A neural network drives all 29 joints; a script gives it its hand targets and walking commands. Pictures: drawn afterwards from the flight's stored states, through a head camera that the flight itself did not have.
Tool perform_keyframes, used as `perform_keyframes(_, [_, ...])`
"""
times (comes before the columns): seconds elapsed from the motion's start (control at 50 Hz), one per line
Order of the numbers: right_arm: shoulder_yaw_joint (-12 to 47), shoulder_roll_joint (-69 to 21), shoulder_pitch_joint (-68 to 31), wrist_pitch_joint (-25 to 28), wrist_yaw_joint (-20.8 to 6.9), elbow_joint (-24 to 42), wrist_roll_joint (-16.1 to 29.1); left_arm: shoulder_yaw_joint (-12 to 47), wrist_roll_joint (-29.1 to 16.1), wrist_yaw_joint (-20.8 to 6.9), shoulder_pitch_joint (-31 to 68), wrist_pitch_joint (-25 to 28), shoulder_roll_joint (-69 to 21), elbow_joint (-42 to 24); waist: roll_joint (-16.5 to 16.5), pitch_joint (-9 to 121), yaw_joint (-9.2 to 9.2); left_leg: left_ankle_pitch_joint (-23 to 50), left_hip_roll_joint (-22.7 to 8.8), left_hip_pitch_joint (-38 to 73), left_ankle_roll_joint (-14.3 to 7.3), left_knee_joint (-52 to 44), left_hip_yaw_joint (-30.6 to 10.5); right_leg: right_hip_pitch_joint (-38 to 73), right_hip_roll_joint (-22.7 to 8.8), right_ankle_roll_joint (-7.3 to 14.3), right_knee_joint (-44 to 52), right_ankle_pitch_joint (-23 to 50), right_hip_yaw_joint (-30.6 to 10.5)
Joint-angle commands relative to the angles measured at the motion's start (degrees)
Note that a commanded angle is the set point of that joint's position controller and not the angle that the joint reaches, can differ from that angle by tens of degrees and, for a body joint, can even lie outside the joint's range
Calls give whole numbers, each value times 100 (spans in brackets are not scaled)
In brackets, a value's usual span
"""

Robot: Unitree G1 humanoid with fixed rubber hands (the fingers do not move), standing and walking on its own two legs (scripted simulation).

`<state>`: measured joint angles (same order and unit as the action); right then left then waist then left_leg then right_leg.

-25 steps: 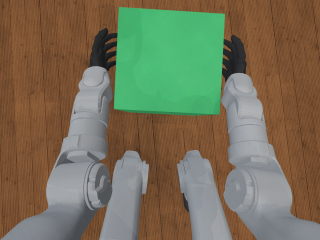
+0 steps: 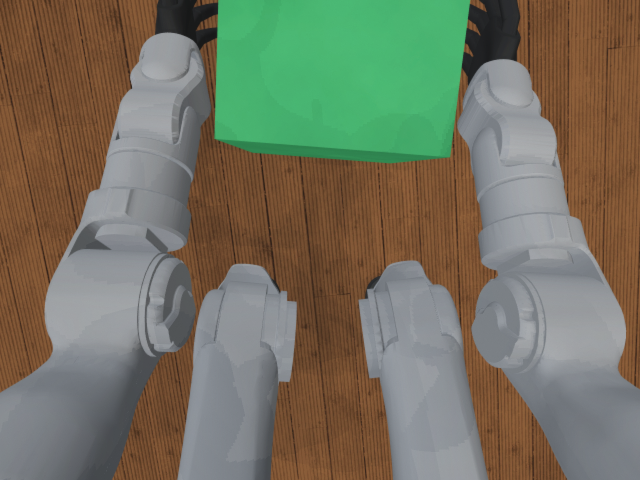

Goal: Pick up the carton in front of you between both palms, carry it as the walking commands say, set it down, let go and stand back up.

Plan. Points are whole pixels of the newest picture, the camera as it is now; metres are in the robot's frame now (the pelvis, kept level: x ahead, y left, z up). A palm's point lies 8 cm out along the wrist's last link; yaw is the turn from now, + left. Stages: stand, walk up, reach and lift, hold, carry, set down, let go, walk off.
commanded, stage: set down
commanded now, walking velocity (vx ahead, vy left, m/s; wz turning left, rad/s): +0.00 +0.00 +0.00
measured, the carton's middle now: (333, 66) +0.53 -0.01 -0.23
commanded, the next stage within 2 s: none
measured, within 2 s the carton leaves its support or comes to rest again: rests again in 0.50 s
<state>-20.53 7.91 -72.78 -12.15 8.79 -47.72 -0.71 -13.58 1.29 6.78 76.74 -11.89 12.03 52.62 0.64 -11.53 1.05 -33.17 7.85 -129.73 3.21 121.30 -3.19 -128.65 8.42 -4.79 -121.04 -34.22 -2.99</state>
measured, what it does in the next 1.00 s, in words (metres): stands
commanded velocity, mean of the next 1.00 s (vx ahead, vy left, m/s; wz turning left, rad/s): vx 0.00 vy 0.00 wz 0.00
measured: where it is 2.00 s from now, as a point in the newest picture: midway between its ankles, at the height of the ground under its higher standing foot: (323, 353)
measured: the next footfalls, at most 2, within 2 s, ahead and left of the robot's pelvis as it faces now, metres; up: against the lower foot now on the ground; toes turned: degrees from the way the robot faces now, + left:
none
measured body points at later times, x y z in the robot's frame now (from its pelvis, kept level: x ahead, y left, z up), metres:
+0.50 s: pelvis +0.00 +0.00 -0.02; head +0.36 +0.00 +0.25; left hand +0.54 +0.15 -0.19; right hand +0.52 -0.16 -0.19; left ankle +0.10 +0.12 -0.36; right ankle +0.10 -0.12 -0.36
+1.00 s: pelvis +0.00 +0.00 -0.03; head +0.36 +0.01 +0.24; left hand +0.55 +0.15 -0.20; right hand +0.53 -0.16 -0.20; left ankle +0.10 +0.12 -0.36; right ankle +0.10 -0.12 -0.36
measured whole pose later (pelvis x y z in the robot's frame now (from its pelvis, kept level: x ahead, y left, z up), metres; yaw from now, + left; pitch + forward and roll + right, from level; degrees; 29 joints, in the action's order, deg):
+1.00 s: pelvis +0.00 +0.00 -0.03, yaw +0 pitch +35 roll -1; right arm -24.6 9.6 -77.7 -7.3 2.2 -57.0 -5.8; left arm -18.5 6.4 0.6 81.4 -7.8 13.6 61.7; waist 0.0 -19.8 1.0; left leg -34.8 5.3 -128.2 1.7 127.9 -1.9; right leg -127.1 6.2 -3.1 -127.5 -35.6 -1.0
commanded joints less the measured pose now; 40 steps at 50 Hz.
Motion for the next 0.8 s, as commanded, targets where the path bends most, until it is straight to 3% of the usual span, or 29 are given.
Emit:
perform_keyframes(0.0, [2907, -5208, -4132, 282, -1437, 881, 791, 2359, -751, -1343, 3393, 211, -5507, -699, -23, 7717, 91, 2603, 62, 3761, -129, -662, 631, 3611, 60, 176, 628, 2726, 841])
perform_keyframes(0.12, [2404, -5070, -3707, 346, -1499, 261, 505, 1810, -391, -1474, 2884, 261, -5372, 82, 34, 6273, -14, 2098, 63, 2945, -182, -563, 609, 2989, 69, 216, 574, 2268, 733])
perform_keyframes(0.34, [1958, -4533, -3813, 474, -1499, -42, 277, 1576, -315, -1520, 3309, 416, -4795, 42, 95, 5557, 118, 1708, 22, 2508, -233, -486, 540, 2582, 24, 327, 483, 1905, 687])
perform_keyframes(0.52, [1955, -4243, -3881, 617, -1524, -184, 375, 1547, -379, -1470, 3353, 542, -4512, 296, 49, 5205, 96, 1810, 13, 2541, -266, -330, 444, 2480, -22, 325, 293, 1929, 651])
perform_keyframes(0.78, [1350, -3923, -3199, 470, -1731, -735, -149, 928, 178, -1611, 2781, 428, -4034, 743, -1, 3960, 26, 1366, -19, 2018, -358, -350, 358, 1910, -9, 377, 309, 1466, 558])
